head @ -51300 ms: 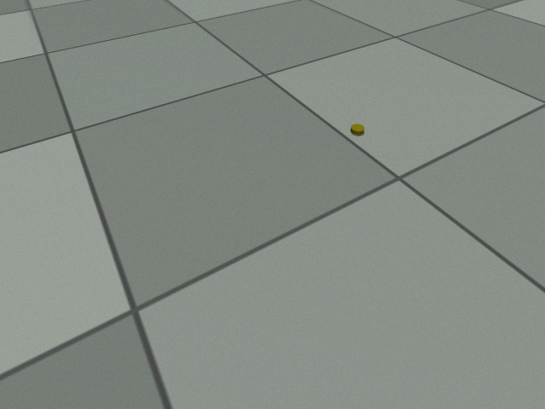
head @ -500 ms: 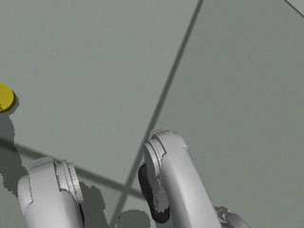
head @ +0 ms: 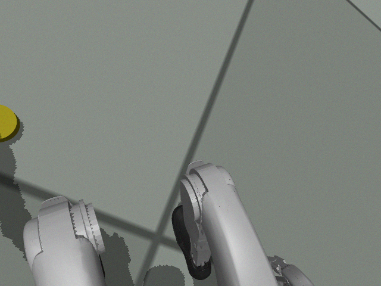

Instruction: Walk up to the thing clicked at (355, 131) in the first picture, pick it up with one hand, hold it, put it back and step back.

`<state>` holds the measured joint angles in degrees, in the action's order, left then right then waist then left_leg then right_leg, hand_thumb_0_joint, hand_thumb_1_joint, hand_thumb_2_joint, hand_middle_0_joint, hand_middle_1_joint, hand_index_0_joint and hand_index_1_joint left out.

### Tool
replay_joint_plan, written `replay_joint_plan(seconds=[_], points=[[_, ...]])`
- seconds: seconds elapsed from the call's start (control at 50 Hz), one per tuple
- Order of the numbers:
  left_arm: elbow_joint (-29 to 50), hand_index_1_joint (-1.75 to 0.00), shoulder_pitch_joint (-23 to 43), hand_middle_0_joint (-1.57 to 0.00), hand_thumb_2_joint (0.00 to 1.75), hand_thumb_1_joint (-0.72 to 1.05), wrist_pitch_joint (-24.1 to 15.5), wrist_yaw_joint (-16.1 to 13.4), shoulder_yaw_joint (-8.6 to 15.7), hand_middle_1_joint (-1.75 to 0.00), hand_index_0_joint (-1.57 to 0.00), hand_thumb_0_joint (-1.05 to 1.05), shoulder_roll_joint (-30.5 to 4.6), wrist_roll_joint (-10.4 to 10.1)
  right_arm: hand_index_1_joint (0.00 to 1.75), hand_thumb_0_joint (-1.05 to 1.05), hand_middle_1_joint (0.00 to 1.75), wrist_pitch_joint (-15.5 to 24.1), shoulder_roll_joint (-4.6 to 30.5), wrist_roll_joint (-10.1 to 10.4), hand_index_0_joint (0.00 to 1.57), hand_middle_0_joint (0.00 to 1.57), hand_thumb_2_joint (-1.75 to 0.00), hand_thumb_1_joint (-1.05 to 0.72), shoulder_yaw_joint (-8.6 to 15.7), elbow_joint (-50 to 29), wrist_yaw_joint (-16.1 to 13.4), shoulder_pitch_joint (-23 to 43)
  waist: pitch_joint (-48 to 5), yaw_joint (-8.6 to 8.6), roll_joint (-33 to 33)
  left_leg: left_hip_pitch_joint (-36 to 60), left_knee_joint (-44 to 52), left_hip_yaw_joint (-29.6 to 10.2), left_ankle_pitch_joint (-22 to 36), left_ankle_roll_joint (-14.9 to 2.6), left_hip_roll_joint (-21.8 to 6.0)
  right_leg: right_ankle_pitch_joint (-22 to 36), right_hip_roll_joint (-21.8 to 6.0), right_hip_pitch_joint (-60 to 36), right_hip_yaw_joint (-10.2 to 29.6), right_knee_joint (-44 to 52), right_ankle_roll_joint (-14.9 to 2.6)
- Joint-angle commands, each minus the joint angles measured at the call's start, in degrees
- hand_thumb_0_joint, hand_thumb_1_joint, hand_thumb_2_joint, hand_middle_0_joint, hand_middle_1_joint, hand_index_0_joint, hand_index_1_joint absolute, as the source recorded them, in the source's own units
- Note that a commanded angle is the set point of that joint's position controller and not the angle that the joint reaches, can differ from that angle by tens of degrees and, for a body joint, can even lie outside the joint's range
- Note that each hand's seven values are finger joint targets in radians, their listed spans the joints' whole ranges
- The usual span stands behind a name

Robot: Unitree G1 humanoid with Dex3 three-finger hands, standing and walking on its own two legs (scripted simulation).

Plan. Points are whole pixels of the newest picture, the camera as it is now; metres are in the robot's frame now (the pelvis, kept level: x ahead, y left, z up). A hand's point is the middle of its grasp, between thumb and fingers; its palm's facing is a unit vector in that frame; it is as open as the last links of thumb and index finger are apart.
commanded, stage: rise first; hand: left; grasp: from above
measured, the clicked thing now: out of the picture +0.50 +0.32 -0.31
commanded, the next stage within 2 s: none
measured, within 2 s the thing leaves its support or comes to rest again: neither
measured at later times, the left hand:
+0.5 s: hand out of the picture +0.46 +0.36 -0.18, palm faces -0.42 -0.12 -0.90, open 14.3 cm
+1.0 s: hand out of the picture +0.46 +0.36 -0.18, palm faces -0.42 -0.11 -0.90, open 14.2 cm
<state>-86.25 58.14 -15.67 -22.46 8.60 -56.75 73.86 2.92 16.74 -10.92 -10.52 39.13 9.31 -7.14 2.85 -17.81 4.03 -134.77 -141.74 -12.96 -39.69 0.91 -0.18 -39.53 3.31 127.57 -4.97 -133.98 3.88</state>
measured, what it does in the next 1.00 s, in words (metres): stands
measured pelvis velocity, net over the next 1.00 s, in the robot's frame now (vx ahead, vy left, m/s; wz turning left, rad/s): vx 0.00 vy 0.00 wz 0.01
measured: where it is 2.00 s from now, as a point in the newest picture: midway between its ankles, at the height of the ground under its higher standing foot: (148, 274)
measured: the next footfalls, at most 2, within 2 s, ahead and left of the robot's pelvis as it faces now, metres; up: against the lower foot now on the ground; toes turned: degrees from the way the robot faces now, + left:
none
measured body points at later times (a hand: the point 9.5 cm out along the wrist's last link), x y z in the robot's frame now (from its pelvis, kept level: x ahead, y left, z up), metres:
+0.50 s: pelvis +0.00 +0.00 +0.00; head +0.25 +0.12 +0.35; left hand +0.48 +0.37 -0.13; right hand +0.05 -0.26 -0.07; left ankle +0.07 +0.13 -0.29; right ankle +0.11 -0.14 -0.28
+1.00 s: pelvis +0.00 +0.00 +0.00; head +0.25 +0.11 +0.35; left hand +0.48 +0.36 -0.13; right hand +0.05 -0.27 -0.08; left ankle +0.07 +0.13 -0.29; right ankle +0.11 -0.14 -0.28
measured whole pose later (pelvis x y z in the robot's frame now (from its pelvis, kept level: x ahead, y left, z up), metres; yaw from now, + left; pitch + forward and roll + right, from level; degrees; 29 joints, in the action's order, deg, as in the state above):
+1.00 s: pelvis +0.00 +0.00 +0.00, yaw +0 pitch +31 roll -12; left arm -85.7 58.7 -15.9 -21.1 8.1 -56.7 74.3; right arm 2.9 17.1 -10.2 -10.7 38.2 9.2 -8.4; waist 2.8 -18.0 3.7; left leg -135.2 -141.5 -12.8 -38.8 1.1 0.0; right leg -38.7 3.0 128.2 -4.9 -134.1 3.6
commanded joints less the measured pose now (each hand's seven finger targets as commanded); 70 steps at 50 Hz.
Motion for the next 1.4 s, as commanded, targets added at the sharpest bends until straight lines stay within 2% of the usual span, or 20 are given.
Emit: replay_joint_plan(seconds=[0.0,0.08,0.14,0.2,0.36,0.46,0.52,0.58,0.68,0.72,0.76,0.8,0.9,0.96,1.02,1.12,1.16,1.2,1.24,1.38], points=[[7.42,-1.03,15.08,-0.07,1.05,-0.61,0.36,-1.26,0.16,-1.02,-0.05,0.0,-14.32,-0.28,0.3,0.0,0.3,-0.22,16.85,0.28,0.2,0.2,-0.9,-0.91,5.05,0.32,-0.54,-11.53,-37.03,-0.3,-27.94,33.43,15.67,6.57,11.83,-1.38,-0.86,14.34,0.77,-15.67,-7.49,11.28,-5.49],[8.84,-1.03,16.23,-0.07,1.06,-0.61,0.09,-1.21,1.02,-1.01,-0.05,0.0,-15.52,-0.98,0.3,0.0,0.3,-0.39,17.25,0.62,0.2,0.2,-0.9,-0.91,5.1,-0.18,-0.63,-11.67,-38.89,-0.15,-26.8,33.99,15.43,6.46,12.34,-1.6,-0.85,15.03,0.76,-16.67,-7.4,11.7,-5.23],[7.55,-1.03,16.73,-0.06,1.05,-0.6,-0.02,-0.8,0.22,-1.02,-0.05,0.0,-14.58,-0.61,0.3,0.0,0.3,-0.1,16.8,0.49,0.2,0.2,-0.9,-0.91,4.9,0.21,-0.48,-12.39,-36.06,-1.2,-25.38,31.68,14.68,6.73,11.43,-1.83,-0.8,14.53,0.73,-16.21,-7.19,11.83,-5.2],[6.8,-1.03,16.77,-0.07,1.03,-0.58,-0.28,-0.93,0.57,-1.02,-0.06,0.0,-15.34,-0.94,0.3,0.0,0.3,-0.05,17.17,0.7,0.2,0.2,-0.9,-0.9,4.76,-0.17,-0.61,-11.96,-36.06,-0.96,-24.83,31.43,14.88,6.61,11.09,-1.84,-0.8,14.06,0.76,-16.21,-7.27,12.01,-5.15],[9.95,-1.04,18.5,-0.07,1.05,-0.59,-0.75,-0.94,0.98,-1.02,-0.05,0.0,-17.03,0.02,0.3,0.0,0.3,-0.24,17.38,0.58,0.2,0.2,-0.9,-0.9,4.58,-0.74,-0.83,-11.9,-38.67,-0.57,-28.62,33.96,15.41,6.47,11.29,-1.42,-0.91,14.03,0.75,-16.07,-7.48,11.49,-5.35],[8.6,-1.03,16.21,-0.07,1.04,-0.59,-0.04,-0.96,0.76,-1.02,-0.05,0.0,-15.05,-0.28,0.3,0.0,0.3,-0.36,17.39,0.75,0.2,0.2,-0.9,-0.9,4.96,-0.64,-0.73,-12.34,-37.48,-0.33,-29.89,35.29,16.4,5.91,12.86,-1.01,-0.85,14.92,0.35,-14.18,-7.77,10.64,-5.38],[8.98,-1.02,17.47,-0.07,1.04,-0.59,0.16,-0.92,0.68,-1.01,-0.05,0.0,-15.41,-0.28,0.3,0.0,0.3,-0.58,17.55,1.08,0.2,0.2,-0.9,-0.9,5.22,-0.66,-0.75,-12.16,-37.48,-0.56,-28.61,33.27,16.26,5.98,11.45,-1.21,-0.74,14.07,0.47,-13.75,-7.72,10.74,-5.52],[7.08,-1.03,17.24,-0.07,1.05,-0.6,0.18,-0.5,-0.54,-1.01,-0.05,0.0,-13.73,-0.26,0.3,0.0,0.3,-0.37,17.28,1.02,0.2,0.2,-0.9,-0.9,5.11,-0.78,-0.65,-12.18,-35.14,-1.08,-26.83,31.31,16.01,6.21,8.9,-1.51,-0.62,12.32,0.53,-13.02,-7.57,11.3,-5.56],[8.53,-1.02,17.46,-0.08,1.03,-0.57,-0.22,-0.77,1.13,-1.01,-0.07,0.0,-16.29,-0.6,0.3,0.0,0.3,-0.22,17.16,0.83,0.2,0.2,-0.9,-0.9,4.74,-0.86,-0.79,-12.45,-37.95,-0.29,-25.03,30.45,14.71,7.36,10.75,-2.06,-0.45,14.06,0.66,-17.28,-6.85,12.4,-4.94],[6.7,-1.02,17.08,-0.08,1.02,-0.57,-0.23,-0.46,0.1,-1.01,-0.07,0.0,-15.26,-0.63,0.3,0.0,0.3,0.06,17.13,0.98,0.2,0.2,-0.9,-0.9,4.76,-0.87,-0.76,-12.56,-35.89,-1.08,-25.1,30.32,14.74,7.07,10.07,-1.98,-0.53,13.39,0.7,-15.67,-6.99,12.14,-5.17],[7.92,-1.02,17.14,-0.08,1.03,-0.58,-0.34,-0.77,1.2,-1.0,-0.06,0.0,-16.35,-0.67,0.3,0.0,0.3,-0.02,17.61,1.07,0.2,0.2,-0.9,-0.9,4.85,-0.68,-0.96,-12.45,-37.44,-0.27,-26.46,32.12,15.37,6.65,11.07,-1.49,-0.55,13.68,0.52,-15.46,-7.39,11.61,-5.41],[8.56,-1.02,17.57,-0.08,1.03,-0.57,-0.35,-0.89,0.85,-1.01,-0.07,0.0,-15.84,-0.65,0.3,0.0,0.3,0.03,17.25,0.89,0.2,0.2,-0.9,-0.9,4.72,-0.77,-0.95,-12.48,-39.22,-0.29,-27.43,33.48,15.15,6.8,11.89,-1.56,-0.61,14.49,0.64,-16.12,-7.37,11.47,-5.3],[9.85,-1.01,18.26,-0.08,1.03,-0.57,-0.1,-0.94,1.0,-1.0,-0.07,0.0,-15.66,-0.31,0.3,0.0,0.3,0.07,17.45,0.8,0.2,0.2,-0.9,-0.9,4.99,-0.99,-0.89,-12.82,-38.12,-0.96,-27.9,32.92,14.76,6.96,12.37,-1.46,-0.57,14.79,0.5,-15.76,-7.39,11.61,-5.51],[8.64,-1.0,16.36,-0.09,1.03,-0.57,0.25,-0.87,1.46,-0.99,-0.08,0.0,-16.31,-0.37,0.3,0.0,0.3,0.07,17.14,0.93,0.2,0.2,-0.9,-0.9,4.92,-0.78,-0.78,-12.91,-37.88,-0.3,-27.68,32.3,14.87,7.42,12.64,-1.58,-0.52,15.07,0.54,-16.83,-7.07,11.73,-5.29],[8.15,-1.01,16.58,-0.08,1.02,-0.55,0.36,-0.42,0.88,-1.0,-0.07,0.0,-15.09,-0.76,0.3,0.0,0.3,0.14,17.1,0.71,0.2,0.2,-0.9,-0.9,4.88,-0.8,-0.61,-13.2,-37.39,-1.07,-25.75,31.17,14.5,7.35,12.05,-1.85,-0.53,14.76,0.59,-17.01,-7.07,12.15,-5.23],[8.66,-1.0,15.67,-0.08,1.02,-0.56,-0.26,-0.1,1.31,-0.99,-0.07,0.0,-16.25,-1.3,0.3,0.0,0.3,0.03,17.47,0.91,0.2,0.2,-0.9,-0.9,4.93,-0.93,-0.95,-12.8,-37.48,-0.02,-25.8,30.91,14.9,7.33,11.21,-1.64,-0.37,13.59,0.5,-17.09,-7.16,12.18,-5.47],[9.93,-1.01,17.28,-0.08,1.02,-0.56,-0.6,-0.03,1.08,-1.0,-0.07,0.0,-16.18,-1.14,0.3,0.0,0.3,-0.03,17.75,0.8,0.2,0.2,-0.9,-0.9,4.92,-1.2,-0.93,-12.66,-38.15,-0.62,-26.88,32.73,14.91,6.8,12.12,-1.42,-0.59,14.05,0.53,-16.23,-7.56,11.74,-5.68],[10.06,-1.01,17.29,-0.08,1.02,-0.56,-0.64,-0.36,1.43,-1.0,-0.07,0.0,-16.7,-1.13,0.3,0.0,0.3,-0.17,17.23,1.0,0.2,0.2,-0.9,-0.9,4.72,-0.88,-0.9,-12.64,-39.5,-0.12,-27.26,33.04,14.78,7.26,12.83,-1.62,-0.5,15.16,0.54,-17.59,-7.06,11.77,-5.31],[8.6,-1.02,16.43,-0.07,1.02,-0.57,-0.61,-0.5,1.23,-1.01,-0.06,0.0,-15.76,-0.93,0.3,0.0,0.3,0.0,17.59,0.8,0.2,0.2,-0.9,-0.9,4.94,-1.14,-0.8,-12.83,-37.11,-1.0,-26.32,31.55,14.14,7.13,12.23,-1.62,-0.49,14.54,0.56,-16.48,-7.36,11.78,-5.47],[7.97,-1.01,16.01,-0.08,1.03,-0.56,-0.18,-0.85,0.62,-1.0,-0.07,0.0,-15.11,-0.79,0.3,0.0,0.3,0.23,17.45,0.78,0.2,0.2,-0.9,-0.9,4.82,-0.85,-0.73,-12.52,-36.96,-0.41,-26.93,31.93,14.93,7.1,11.19,-1.55,-0.52,13.74,0.63,-15.93,-7.42,11.83,-5.52]])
